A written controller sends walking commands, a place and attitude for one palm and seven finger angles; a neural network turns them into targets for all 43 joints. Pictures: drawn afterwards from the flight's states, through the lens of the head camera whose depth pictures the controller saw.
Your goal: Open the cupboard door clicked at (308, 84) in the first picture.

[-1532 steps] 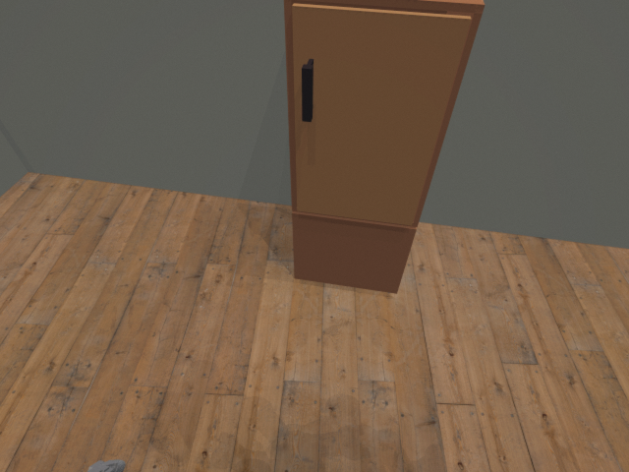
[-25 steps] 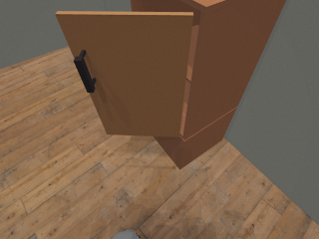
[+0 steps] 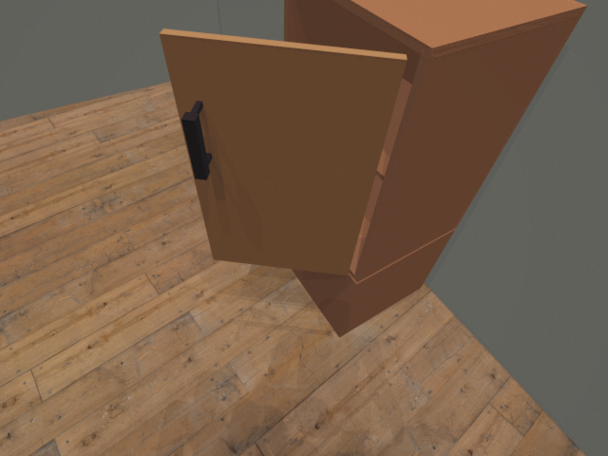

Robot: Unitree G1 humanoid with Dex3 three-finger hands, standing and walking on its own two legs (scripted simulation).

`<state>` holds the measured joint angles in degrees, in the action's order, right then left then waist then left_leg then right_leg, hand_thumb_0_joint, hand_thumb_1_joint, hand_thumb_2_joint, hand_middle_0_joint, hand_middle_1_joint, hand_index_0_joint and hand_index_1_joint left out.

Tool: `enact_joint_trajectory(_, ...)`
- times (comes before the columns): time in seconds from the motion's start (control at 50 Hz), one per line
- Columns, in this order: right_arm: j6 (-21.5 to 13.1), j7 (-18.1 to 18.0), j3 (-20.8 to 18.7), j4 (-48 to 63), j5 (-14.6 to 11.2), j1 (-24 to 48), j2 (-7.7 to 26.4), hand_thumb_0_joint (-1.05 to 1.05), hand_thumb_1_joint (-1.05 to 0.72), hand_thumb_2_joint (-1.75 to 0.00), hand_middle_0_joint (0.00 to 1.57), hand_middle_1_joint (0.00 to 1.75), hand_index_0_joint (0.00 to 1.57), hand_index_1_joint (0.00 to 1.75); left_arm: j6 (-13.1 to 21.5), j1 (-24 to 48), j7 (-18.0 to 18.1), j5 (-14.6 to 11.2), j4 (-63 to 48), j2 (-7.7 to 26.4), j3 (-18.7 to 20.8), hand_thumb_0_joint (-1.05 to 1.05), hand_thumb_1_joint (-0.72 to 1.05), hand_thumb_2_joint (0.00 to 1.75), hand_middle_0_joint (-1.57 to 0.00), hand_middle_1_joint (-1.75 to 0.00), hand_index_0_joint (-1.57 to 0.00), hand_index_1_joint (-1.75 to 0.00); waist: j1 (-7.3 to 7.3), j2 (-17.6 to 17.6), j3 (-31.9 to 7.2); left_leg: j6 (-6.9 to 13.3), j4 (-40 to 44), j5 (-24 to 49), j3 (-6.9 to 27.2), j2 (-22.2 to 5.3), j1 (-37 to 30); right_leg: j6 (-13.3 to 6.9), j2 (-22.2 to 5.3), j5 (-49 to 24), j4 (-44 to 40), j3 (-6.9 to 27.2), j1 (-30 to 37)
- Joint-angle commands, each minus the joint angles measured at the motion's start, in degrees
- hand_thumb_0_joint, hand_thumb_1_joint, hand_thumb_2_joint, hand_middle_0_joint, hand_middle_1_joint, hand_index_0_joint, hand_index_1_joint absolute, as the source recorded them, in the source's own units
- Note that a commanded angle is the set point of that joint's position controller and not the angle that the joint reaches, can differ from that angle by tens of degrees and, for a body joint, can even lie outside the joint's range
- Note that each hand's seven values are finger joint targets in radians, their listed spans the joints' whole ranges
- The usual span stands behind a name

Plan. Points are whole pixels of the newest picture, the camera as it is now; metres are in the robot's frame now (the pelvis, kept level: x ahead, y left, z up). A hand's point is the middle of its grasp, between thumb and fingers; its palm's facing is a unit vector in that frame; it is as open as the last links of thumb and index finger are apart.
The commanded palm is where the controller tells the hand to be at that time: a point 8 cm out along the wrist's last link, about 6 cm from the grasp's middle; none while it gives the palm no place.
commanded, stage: come to a stop and stand still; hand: left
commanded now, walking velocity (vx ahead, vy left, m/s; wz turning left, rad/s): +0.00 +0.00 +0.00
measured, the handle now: (200, 141) +0.59 +0.24 +0.05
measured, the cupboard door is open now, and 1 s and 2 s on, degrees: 52 52 52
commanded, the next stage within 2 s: look again from close up in 0.38 s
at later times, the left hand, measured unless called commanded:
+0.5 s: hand out of the picture +0.01 +0.19 -0.18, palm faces -0.01 -0.99 -0.16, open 7.3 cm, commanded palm none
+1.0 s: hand out of the picture +0.00 +0.17 -0.17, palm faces -0.03 -0.98 -0.21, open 7.4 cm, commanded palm none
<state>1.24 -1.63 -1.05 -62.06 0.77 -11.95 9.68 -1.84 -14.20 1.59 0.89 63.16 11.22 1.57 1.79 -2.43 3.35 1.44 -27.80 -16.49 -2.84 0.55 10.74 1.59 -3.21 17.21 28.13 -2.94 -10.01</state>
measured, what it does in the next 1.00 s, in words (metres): stands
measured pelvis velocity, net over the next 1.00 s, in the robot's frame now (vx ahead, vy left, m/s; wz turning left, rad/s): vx -0.01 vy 0.00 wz -0.04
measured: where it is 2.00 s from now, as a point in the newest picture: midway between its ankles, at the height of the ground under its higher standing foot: outside the picture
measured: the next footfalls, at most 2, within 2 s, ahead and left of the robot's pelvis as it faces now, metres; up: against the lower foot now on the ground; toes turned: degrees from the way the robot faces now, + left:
none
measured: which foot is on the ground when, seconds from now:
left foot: down 0.00-1.00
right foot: down 0.00-1.00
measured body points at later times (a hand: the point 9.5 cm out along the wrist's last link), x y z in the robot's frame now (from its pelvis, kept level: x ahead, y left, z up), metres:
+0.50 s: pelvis +0.00 +0.02 +0.00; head +0.02 +0.04 +0.45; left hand +0.01 +0.24 -0.17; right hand -0.02 -0.20 -0.15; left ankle -0.01 +0.10 -0.74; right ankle -0.02 -0.13 -0.74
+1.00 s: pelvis -0.01 +0.00 +0.00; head -0.01 -0.02 +0.45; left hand +0.00 +0.22 -0.15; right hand -0.01 -0.22 -0.17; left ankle -0.02 +0.10 -0.74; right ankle -0.02 -0.13 -0.74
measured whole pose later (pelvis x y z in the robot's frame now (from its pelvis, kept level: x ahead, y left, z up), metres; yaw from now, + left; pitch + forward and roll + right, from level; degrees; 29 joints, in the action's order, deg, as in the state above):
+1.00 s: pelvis -0.01 +0.00 +0.00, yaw -2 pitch -2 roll +1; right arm -1.2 -1.2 0.6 -62.5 0.6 -16.1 9.9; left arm 0.7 -16.5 1.8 1.0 63.1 8.0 -1.1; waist -0.3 1.5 1.9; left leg 1.3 -26.6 -15.2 -5.1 0.2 9.8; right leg 1.3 -2.8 16.4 29.0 -0.6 -11.0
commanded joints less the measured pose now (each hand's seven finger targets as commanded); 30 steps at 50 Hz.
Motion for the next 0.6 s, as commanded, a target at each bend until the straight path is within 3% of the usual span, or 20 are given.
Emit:
enact_joint_trajectory(0.0,-1.4,-0.7,-0.8,1.8,0.0,-2.3,7.4,0.0,-0.9,-0.9,0.2,0.3,0.2,0.3,1.2,-2.0,-0.2,-0.2,-1.0,3.7,0.0,0.0,0.9,0.9,-0.2,-0.3,-0.2,-0.3,-0.6,5.4,-0.5,1.1,9.7,9.2,6.9,-7.8,1.4,-2.5,-2.6,-6.9,-5.3,3.1,0.5)
enact_joint_trajectory(0.08,-1.9,-0.7,-0.7,1.0,-0.1,-3.6,6.5,0.0,-0.9,-0.9,0.2,0.3,0.2,0.3,1.7,-2.4,-0.1,-0.2,-0.1,3.6,-0.3,0.0,0.9,0.9,-0.2,-0.3,-0.2,-0.3,-1.13,2.1,-1.8,0.5,8.7,13.3,5.7,-7.0,-1.7,-2.3,-3.3,-9.8,-6.5,4.0,0.5)
enact_joint_trajectory(0.32,-2.5,-1.1,-0.1,-1.4,-0.2,-6.2,5.3,0.0,-0.9,-0.9,0.2,0.3,0.2,0.3,1.8,-4.0,0.2,-0.4,1.1,2.5,-0.6,0.0,0.9,0.9,-0.2,-0.3,-0.2,-0.3,-1.12,4.0,0.3,0.3,9.6,16.9,5.2,-6.7,-1.8,-2.1,-3.4,-10.2,-6.8,3.4,1.2)
enact_joint_trajectory(0.44,-2.5,-1.2,-0.1,-2.2,-0.3,-8.0,4.3,0.0,-0.9,-0.9,0.2,0.3,0.2,0.3,1.7,-4.6,0.4,-0.4,1.5,1.9,-0.6,0.0,0.9,0.9,-0.2,-0.3,-0.2,-0.3,-1.08,3.1,1.0,0.4,9.8,15.8,5.2,-6.7,-1.2,-2.0,-3.2,-9.8,-6.8,3.1,1.7)
enact_joint_trajectory(0.46,-3.5,-0.1,0.3,2.1,-1.0,-4.5,7.4,0.0,-0.9,-0.9,0.2,0.3,0.2,0.3,3.4,-6.4,2.8,0.7,1.6,3.5,-1.7,0.0,0.9,0.9,-0.2,-0.3,-0.2,-0.3,-0.99,7.8,1.0,-1.3,-0.2,35.5,4.6,-7.7,0.3,-1.8,-4.4,-20.5,-4.6,5.0,-1.8)
enact_joint_trajectory(0.48,-3.6,0.1,0.2,2.8,0.0,-7.5,5.3,0.0,-0.9,-0.9,0.2,0.3,0.2,0.3,3.6,-6.0,2.5,0.1,-0.7,4.9,-1.2,0.0,0.9,0.9,-0.2,-0.3,-0.2,-0.3,-1.85,10.0,-2.3,-1.2,1.4,24.8,5.1,-6.5,0.1,-3.4,-4.0,-10.5,-1.9,3.6,0.5)
enact_joint_trajectory(0.5,-3.7,0.1,0.3,3.3,0.1,-8.9,5.8,0.0,-0.9,-0.9,0.2,0.3,0.2,0.3,3.2,-5.4,2.0,0.0,-1.1,4.1,-1.4,0.0,0.9,0.9,-0.2,-0.3,-0.2,-0.3,-1.95,10.2,-3.2,-0.4,3.6,20.5,6.6,-7.6,1.3,-3.5,-2.2,-3.5,-0.2,2.6,-0.6)
enact_joint_trajectory(0.54,-3.9,-0.1,0.5,4.1,0.2,-9.6,5.5,0.0,-0.9,-0.9,0.2,0.3,0.2,0.3,3.2,-5.8,1.4,0.0,-1.4,2.8,-1.6,0.0,0.9,0.9,-0.2,-0.3,-0.2,-0.3,-1.55,13.4,-6.0,1.2,4.1,26.8,7.4,-8.8,-1.0,-3.4,-0.5,-3.2,2.1,0.7,-0.6)
enact_joint_trajectory(0.58,-3.7,-0.4,0.5,4.5,0.0,-9.6,5.4,0.0,-0.9,-0.9,0.2,0.3,0.2,0.3,3.2,-6.0,1.2,-0.2,-1.2,2.0,-1.7,0.0,0.9,0.9,-0.2,-0.3,-0.2,-0.3,-1.54,6.6,-4.2,2.0,3.0,25.5,6.7,-8.4,-0.7,-3.4,-0.9,-4.9,0.5,1.5,-0.9)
